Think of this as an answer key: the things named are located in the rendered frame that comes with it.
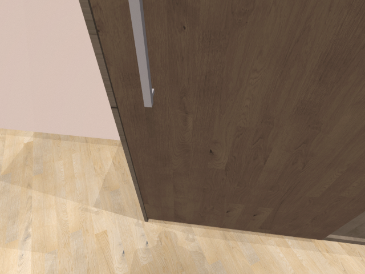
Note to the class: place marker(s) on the wardrobe door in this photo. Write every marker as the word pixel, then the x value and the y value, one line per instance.
pixel 258 116
pixel 354 228

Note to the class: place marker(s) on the handle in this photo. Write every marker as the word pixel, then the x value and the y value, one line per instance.
pixel 139 33

